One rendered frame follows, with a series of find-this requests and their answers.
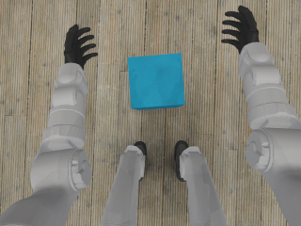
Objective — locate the carton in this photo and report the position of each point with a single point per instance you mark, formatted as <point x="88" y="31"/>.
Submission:
<point x="156" y="81"/>

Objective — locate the left robot forearm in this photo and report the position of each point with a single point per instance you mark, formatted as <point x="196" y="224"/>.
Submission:
<point x="67" y="112"/>

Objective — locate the robot left hand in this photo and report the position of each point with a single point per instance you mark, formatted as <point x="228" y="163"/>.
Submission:
<point x="73" y="52"/>

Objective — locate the robot left upper arm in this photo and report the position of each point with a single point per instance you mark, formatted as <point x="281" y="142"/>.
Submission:
<point x="57" y="178"/>

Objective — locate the robot left thigh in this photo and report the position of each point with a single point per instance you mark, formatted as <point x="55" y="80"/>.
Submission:
<point x="121" y="205"/>

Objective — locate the right robot shin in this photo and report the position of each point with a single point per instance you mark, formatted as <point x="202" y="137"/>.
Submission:
<point x="193" y="149"/>

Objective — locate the robot right upper arm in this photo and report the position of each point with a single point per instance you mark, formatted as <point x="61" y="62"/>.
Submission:
<point x="276" y="154"/>

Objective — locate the right robot forearm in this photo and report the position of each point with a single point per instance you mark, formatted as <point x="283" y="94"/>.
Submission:
<point x="268" y="106"/>

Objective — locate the robot right hand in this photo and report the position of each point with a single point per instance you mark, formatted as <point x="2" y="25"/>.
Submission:
<point x="247" y="27"/>

